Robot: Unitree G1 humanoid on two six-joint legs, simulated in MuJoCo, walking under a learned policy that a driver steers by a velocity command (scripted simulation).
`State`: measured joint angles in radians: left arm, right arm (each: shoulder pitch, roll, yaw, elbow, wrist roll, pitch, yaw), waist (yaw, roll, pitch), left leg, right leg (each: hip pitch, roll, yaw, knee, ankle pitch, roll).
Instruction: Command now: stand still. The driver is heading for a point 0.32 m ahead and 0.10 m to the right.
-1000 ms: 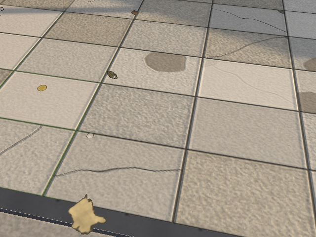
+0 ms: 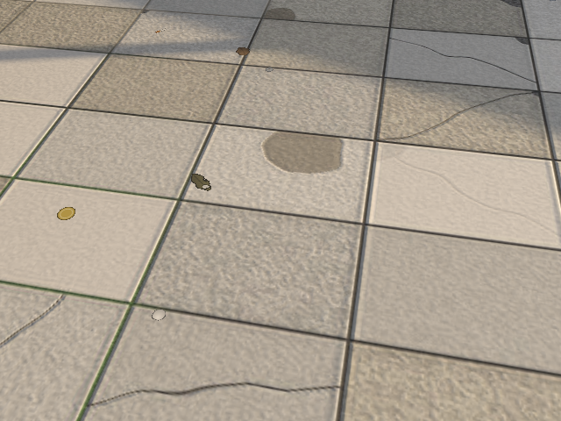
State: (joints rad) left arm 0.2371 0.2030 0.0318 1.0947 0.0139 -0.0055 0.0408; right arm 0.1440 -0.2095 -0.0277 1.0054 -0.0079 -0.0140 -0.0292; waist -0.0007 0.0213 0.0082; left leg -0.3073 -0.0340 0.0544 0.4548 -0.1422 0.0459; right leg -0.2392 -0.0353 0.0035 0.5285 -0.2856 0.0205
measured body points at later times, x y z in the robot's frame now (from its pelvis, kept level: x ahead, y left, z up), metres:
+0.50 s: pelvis +0.14 +0.02 +0.01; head +0.15 +0.03 +0.46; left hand +0.23 +0.28 -0.14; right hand +0.12 -0.23 -0.14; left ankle +0.08 +0.10 -0.74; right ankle +0.14 -0.13 -0.65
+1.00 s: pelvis +0.26 +0.00 -0.01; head +0.28 +0.00 +0.44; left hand +0.39 +0.23 -0.14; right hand +0.31 -0.27 -0.15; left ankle +0.28 +0.13 -0.73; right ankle +0.34 -0.10 -0.74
